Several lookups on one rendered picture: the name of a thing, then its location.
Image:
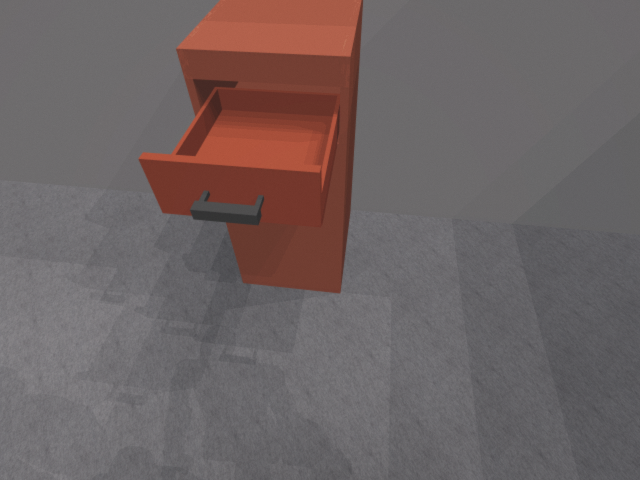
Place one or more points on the handle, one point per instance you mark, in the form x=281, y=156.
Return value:
x=226, y=212

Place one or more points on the cabinet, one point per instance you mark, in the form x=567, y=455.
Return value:
x=287, y=45

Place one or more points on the drawer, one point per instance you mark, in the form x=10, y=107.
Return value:
x=249, y=142

